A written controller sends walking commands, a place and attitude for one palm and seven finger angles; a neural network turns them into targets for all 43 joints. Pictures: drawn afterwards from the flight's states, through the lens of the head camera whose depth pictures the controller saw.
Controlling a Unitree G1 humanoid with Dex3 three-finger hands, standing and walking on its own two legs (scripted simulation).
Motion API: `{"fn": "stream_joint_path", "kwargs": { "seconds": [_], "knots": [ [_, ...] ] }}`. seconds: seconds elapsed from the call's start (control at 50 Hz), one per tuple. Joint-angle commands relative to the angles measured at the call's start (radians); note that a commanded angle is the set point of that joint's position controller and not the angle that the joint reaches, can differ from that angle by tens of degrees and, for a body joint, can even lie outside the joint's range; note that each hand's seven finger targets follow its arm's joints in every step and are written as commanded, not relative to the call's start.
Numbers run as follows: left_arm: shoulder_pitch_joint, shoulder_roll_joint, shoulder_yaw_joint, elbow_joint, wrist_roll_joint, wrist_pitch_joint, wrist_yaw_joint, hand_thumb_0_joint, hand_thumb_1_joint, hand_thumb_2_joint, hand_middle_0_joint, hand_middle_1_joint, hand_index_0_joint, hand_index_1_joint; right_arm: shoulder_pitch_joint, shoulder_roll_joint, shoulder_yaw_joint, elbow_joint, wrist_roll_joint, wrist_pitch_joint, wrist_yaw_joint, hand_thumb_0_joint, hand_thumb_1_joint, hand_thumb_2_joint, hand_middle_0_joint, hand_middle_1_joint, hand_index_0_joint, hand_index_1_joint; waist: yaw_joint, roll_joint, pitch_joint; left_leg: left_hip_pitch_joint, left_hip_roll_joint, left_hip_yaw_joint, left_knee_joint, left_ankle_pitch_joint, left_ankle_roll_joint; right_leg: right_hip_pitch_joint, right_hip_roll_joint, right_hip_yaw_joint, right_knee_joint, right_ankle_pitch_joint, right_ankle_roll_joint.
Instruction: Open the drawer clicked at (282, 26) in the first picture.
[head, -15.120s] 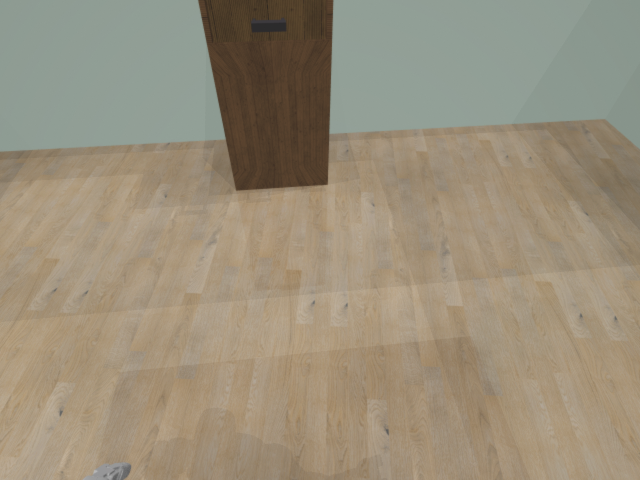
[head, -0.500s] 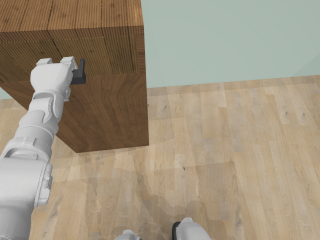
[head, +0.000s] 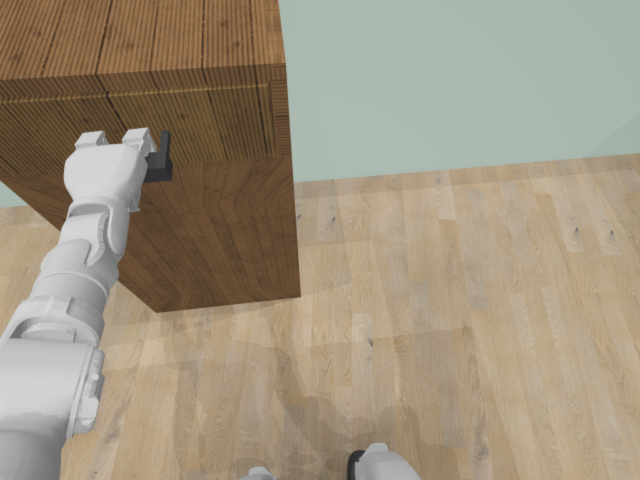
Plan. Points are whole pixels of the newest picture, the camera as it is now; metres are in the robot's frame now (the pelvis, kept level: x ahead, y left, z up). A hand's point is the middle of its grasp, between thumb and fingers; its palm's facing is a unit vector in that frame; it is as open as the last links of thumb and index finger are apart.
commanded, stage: pull the drawer open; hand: left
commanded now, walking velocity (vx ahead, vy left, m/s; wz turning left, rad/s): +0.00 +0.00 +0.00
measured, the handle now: (127, 155) +0.54 +0.24 +0.03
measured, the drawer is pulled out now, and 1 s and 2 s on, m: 0.00 0.09 0.30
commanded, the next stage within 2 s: none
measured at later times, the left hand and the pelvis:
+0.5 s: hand (124, 214) +0.46 +0.24 +0.01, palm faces -0.06 -0.02 -1.00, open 6.3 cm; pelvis +0.00 +0.00 +0.00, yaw +1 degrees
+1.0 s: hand (120, 258) +0.39 +0.23 +0.01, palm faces -0.01 -0.06 -1.00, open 6.3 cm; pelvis +0.00 +0.00 +0.01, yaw -2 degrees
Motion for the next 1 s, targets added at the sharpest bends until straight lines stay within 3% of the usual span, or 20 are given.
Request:
{"fn": "stream_joint_path", "kwargs": {
  "seconds": [0.0, 0.04, 0.08, 0.14, 0.2, 0.24, 0.3, 0.34, 0.38, 0.5, 0.52, 0.54, 0.58, 0.62, 0.64, 0.74, 0.8, 0.86, 0.92, 0.98],
  "knots": [
    [-0.227, 0.178, 0.037, -0.197, -0.013, -0.017, 0.026, 0.000, 0.900, 0.900, -0.400, -1.350, -0.400, -1.350, 0.130, -0.166, -0.059, -0.056, 0.001, -0.008, -0.013, 0.000, -0.900, -0.900, 0.200, 0.300, 0.200, 0.300, 0.035, 0.005, -0.456, 0.263, -0.011, -0.061, -0.057, 0.679, -0.007, 0.350, 0.033, 0.013, -0.025, 0.436, -0.022],
    [-0.159, 0.184, 0.052, -0.218, -0.011, -0.010, 0.029, 0.000, 0.900, 0.900, -0.400, -1.350, -0.400, -1.350, 0.119, -0.162, -0.060, -0.064, 0.002, -0.005, -0.012, 0.000, -0.900, -0.900, 0.200, 0.300, 0.200, 0.300, 0.055, 0.002, -0.473, 0.274, -0.010, -0.060, -0.062, 0.724, -0.008, 0.376, 0.031, 0.015, -0.022, 0.462, -0.024],
    [-0.153, 0.163, 0.039, -0.250, -0.013, -0.008, 0.032, 0.000, 0.900, 0.900, -0.400, -1.350, -0.400, -1.350, 0.109, -0.159, -0.063, -0.067, 0.003, -0.002, -0.010, 0.000, -0.900, -0.900, 0.200, 0.300, 0.200, 0.300, 0.050, 0.009, -0.454, 0.281, -0.008, -0.055, -0.065, 0.742, -0.007, 0.380, 0.028, 0.018, -0.027, 0.485, -0.024],
    [-0.061, 0.190, 0.075, -0.307, -0.016, 0.001, 0.038, 0.000, 0.900, 0.900, -0.400, -1.350, -0.400, -1.350, 0.087, -0.157, -0.062, -0.082, 0.005, -0.001, -0.008, 0.000, -0.900, -0.900, 0.200, 0.300, 0.200, 0.300, 0.083, -0.011, -0.461, 0.265, -0.010, -0.049, -0.083, 0.762, -0.003, 0.438, 0.022, 0.026, -0.029, 0.526, -0.026],
    [0.006, 0.169, 0.071, -0.366, -0.019, 0.013, 0.043, 0.000, 0.900, 0.900, -0.400, -1.350, -0.400, -1.350, 0.063, -0.152, -0.062, -0.099, 0.009, 0.002, -0.005, 0.000, -0.900, -0.900, 0.200, 0.300, 0.200, 0.300, 0.089, -0.010, -0.450, 0.281, -0.008, -0.051, -0.089, 0.796, -0.004, 0.451, 0.021, 0.027, -0.030, 0.546, -0.027],
    [-0.291, 0.208, 0.050, -0.310, 0.007, 0.014, 0.061, 0.000, 0.900, 0.900, -0.400, -1.350, -0.400, -1.350, 0.075, -0.167, -0.057, -0.056, 0.008, 0.003, -0.018, 0.000, -0.900, -0.900, 0.200, 0.300, 0.200, 0.300, 0.004, -0.007, -0.357, 0.290, -0.010, -0.058, -0.080, 0.662, -0.011, 0.331, 0.027, 0.010, -0.045, 0.432, -0.019],
    [-0.250, 0.219, 0.066, -0.221, 0.017, 0.032, 0.072, 0.000, 0.900, 0.900, -0.400, -1.350, -0.400, -1.350, 0.078, -0.163, -0.056, -0.048, 0.002, -0.001, -0.026, 0.000, -0.900, -0.900, 0.200, 0.300, 0.200, 0.300, 0.029, -0.020, -0.399, 0.275, -0.023, -0.048, -0.075, 0.667, -0.009, 0.357, 0.027, 0.014, -0.033, 0.442, -0.023],
    [-0.300, 0.224, 0.060, -0.233, 0.016, 0.030, 0.072, 0.000, 0.900, 0.900, -0.400, -1.350, -0.400, -1.350, 0.077, -0.159, -0.053, -0.049, 0.001, -0.003, -0.027, 0.000, -0.900, -0.900, 0.200, 0.300, 0.200, 0.300, 0.029, 0.024, -0.428, 0.283, -0.027, -0.047, -0.068, 0.679, -0.014, 0.361, 0.023, 0.018, -0.025, 0.457, -0.024],
    [-0.312, 0.249, 0.078, -0.216, 0.011, 0.026, 0.067, 0.000, 0.900, 0.900, -0.400, -1.350, -0.400, -1.350, 0.081, -0.160, -0.050, -0.046, 0.000, -0.002, -0.028, 0.000, -0.900, -0.900, 0.200, 0.300, 0.200, 0.300, 0.031, 0.023, -0.444, 0.277, -0.028, -0.051, -0.063, 0.692, -0.013, 0.369, 0.022, 0.021, -0.017, 0.466, -0.023],
    [-0.336, 0.223, 0.058, -0.185, 0.008, -0.001, 0.060, 0.000, 0.900, 0.900, -0.400, -1.350, -0.400, -1.350, 0.082, -0.158, -0.050, -0.061, 0.003, -0.011, -0.032, 0.000, -0.900, -0.900, 0.200, 0.300, 0.200, 0.300, 0.019, -0.004, -0.434, 0.256, -0.029, -0.059, -0.056, 0.619, -0.010, 0.338, 0.026, 0.018, -0.017, 0.409, -0.022],
    [-0.362, 0.221, 0.053, -0.202, 0.007, -0.009, 0.062, 0.000, 0.900, 0.900, -0.400, -1.350, -0.400, -1.350, 0.082, -0.157, -0.050, -0.064, 0.002, -0.016, -0.030, 0.000, -0.900, -0.900, 0.200, 0.300, 0.200, 0.300, 0.018, 0.020, -0.437, 0.255, -0.031, -0.057, -0.055, 0.605, -0.010, 0.334, 0.027, 0.019, -0.017, 0.404, -0.023],
    [-0.298, 0.219, 0.065, -0.181, 0.005, -0.011, 0.059, 0.000, 0.900, 0.900, -0.400, -1.350, -0.400, -1.350, 0.082, -0.156, -0.051, -0.067, 0.002, -0.016, -0.028, 0.000, -0.900, -0.900, 0.200, 0.300, 0.200, 0.300, 0.038, 0.011, -0.451, 0.248, -0.033, -0.055, -0.058, 0.597, -0.010, 0.352, 0.026, 0.019, -0.015, 0.396, -0.025],
    [-0.239, 0.224, 0.078, -0.183, 0.002, -0.017, 0.055, 0.000, 0.900, 0.900, -0.400, -1.350, -0.400, -1.350, 0.079, -0.155, -0.051, -0.079, 0.004, -0.016, -0.026, 0.000, -0.900, -0.900, 0.200, 0.300, 0.200, 0.300, 0.054, -0.002, -0.459, 0.229, -0.033, -0.050, -0.061, 0.589, -0.007, 0.379, 0.026, 0.024, -0.012, 0.409, -0.026],
    [-0.186, 0.179, 0.053, -0.208, -0.005, -0.023, 0.052, 0.000, 0.900, 0.900, -0.400, -1.350, -0.400, -1.350, 0.068, -0.150, -0.055, -0.090, 0.008, -0.018, -0.024, 0.000, -0.900, -0.900, 0.200, 0.300, 0.200, 0.300, 0.060, -0.003, -0.447, 0.227, -0.032, -0.042, -0.072, 0.555, -0.005, 0.386, 0.028, 0.024, -0.023, 0.397, -0.026],
    [-0.148, 0.214, 0.085, -0.223, -0.007, -0.026, 0.052, 0.000, 0.900, 0.900, -0.400, -1.350, -0.400, -1.350, 0.065, -0.154, -0.054, -0.092, 0.010, -0.018, -0.023, 0.000, -0.900, -0.900, 0.200, 0.300, 0.200, 0.300, 0.080, -0.007, -0.450, 0.215, -0.031, -0.042, -0.080, 0.557, -0.005, 0.406, 0.026, 0.027, -0.021, 0.400, -0.028],
    [0.038, 0.177, 0.086, -0.349, -0.024, -0.016, 0.059, 0.000, 0.900, 0.900, -0.400, -1.350, -0.400, -1.350, 0.037, -0.151, -0.061, -0.120, 0.018, -0.020, -0.014, 0.000, -0.900, -0.900, 0.200, 0.300, 0.200, 0.300, 0.112, -0.006, -0.454, 0.228, -0.023, -0.035, -0.107, 0.602, -0.002, 0.459, 0.026, 0.034, -0.037, 0.434, -0.032],
    [0.158, 0.153, 0.088, -0.424, -0.038, 0.006, 0.065, 0.000, 0.900, 0.900, -0.400, -1.350, -0.400, -1.350, 0.008, -0.151, -0.064, -0.132, 0.026, -0.021, -0.011, 0.000, -0.900, -0.900, 0.200, 0.300, 0.200, 0.300, 0.113, -0.047, -0.415, 0.223, -0.020, -0.032, -0.129, 0.594, -0.001, 0.489, 0.025, 0.035, -0.054, 0.451, -0.030],
    [0.245, 0.157, 0.108, -0.543, -0.043, 0.030, 0.077, 0.000, 0.900, 0.900, -0.400, -1.350, -0.400, -1.350, -0.028, -0.153, -0.063, -0.143, 0.029, -0.025, -0.010, 0.000, -0.900, -0.900, 0.200, 0.300, 0.200, 0.300, 0.125, -0.008, -0.413, 0.284, -0.009, -0.044, -0.142, 0.671, -0.008, 0.488, 0.025, 0.031, -0.061, 0.452, -0.034],
    [0.357, 0.119, 0.095, -0.626, -0.049, 0.064, 0.086, 0.000, 0.900, 0.900, -0.400, -1.350, -0.400, -1.350, -0.057, -0.148, -0.061, -0.157, 0.031, -0.031, -0.011, 0.000, -0.900, -0.900, 0.200, 0.300, 0.200, 0.300, 0.130, -0.029, -0.384, 0.320, -0.004, -0.046, -0.151, 0.687, -0.014, 0.488, 0.027, 0.022, -0.071, 0.441, -0.029],
    [0.380, 0.073, 0.059, -0.699, -0.049, 0.093, 0.096, 0.000, 0.900, 0.900, -0.400, -1.350, -0.400, -1.350, -0.090, -0.145, -0.057, -0.165, 0.034, -0.040, -0.015, 0.000, -0.900, -0.900, 0.200, 0.300, 0.200, 0.300, 0.120, -0.003, -0.342, 0.373, 0.003, -0.056, -0.160, 0.703, -0.023, 0.455, 0.028, 0.009, -0.080, 0.408, -0.029]
  ]
}}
